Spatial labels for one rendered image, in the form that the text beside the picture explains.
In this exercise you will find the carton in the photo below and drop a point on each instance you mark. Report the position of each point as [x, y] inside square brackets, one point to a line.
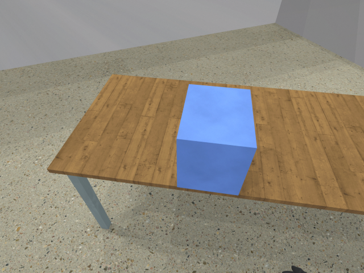
[216, 139]

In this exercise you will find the table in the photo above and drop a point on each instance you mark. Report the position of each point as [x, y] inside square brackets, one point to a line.
[310, 145]

